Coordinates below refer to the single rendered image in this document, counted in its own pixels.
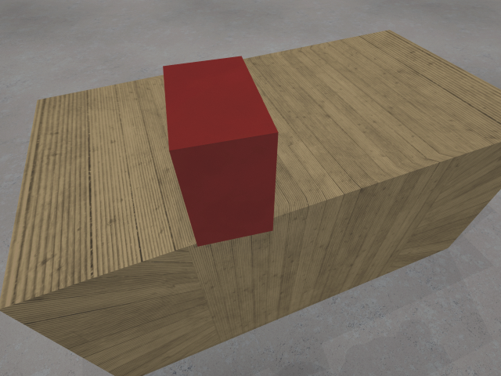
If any carton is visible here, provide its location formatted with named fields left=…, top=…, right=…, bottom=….
left=163, top=56, right=278, bottom=247

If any pedestal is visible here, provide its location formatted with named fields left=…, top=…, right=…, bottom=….
left=0, top=30, right=501, bottom=376

